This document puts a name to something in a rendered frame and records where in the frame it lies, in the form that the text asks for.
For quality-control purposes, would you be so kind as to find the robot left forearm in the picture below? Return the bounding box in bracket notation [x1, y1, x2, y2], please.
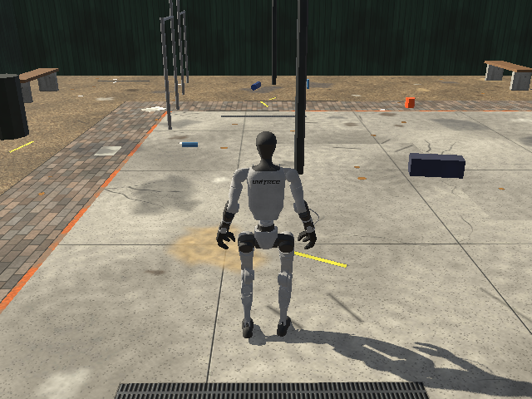
[219, 201, 235, 234]

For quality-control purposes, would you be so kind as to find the left robot upper arm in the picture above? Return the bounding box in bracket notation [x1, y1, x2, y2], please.
[226, 168, 249, 214]

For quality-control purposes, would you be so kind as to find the robot left hand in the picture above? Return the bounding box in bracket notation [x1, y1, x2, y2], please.
[216, 231, 235, 249]

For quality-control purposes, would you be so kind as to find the robot right hand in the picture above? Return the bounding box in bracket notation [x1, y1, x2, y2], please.
[298, 230, 317, 249]

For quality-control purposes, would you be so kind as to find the robot torso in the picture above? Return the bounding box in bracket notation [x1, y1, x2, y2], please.
[247, 164, 285, 249]

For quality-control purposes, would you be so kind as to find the left robot thigh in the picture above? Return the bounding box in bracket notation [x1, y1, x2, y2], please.
[238, 231, 255, 284]

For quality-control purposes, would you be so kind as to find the right robot upper arm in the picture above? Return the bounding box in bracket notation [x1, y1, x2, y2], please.
[283, 168, 307, 214]

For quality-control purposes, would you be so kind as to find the robot right forearm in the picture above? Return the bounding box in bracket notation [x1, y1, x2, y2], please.
[298, 200, 315, 233]

